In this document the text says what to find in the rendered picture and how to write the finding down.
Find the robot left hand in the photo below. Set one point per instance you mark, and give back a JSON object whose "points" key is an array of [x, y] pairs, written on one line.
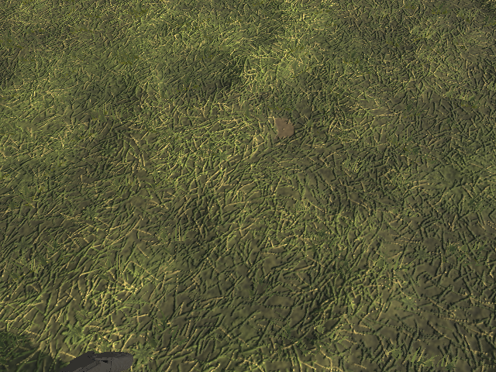
{"points": [[100, 362]]}

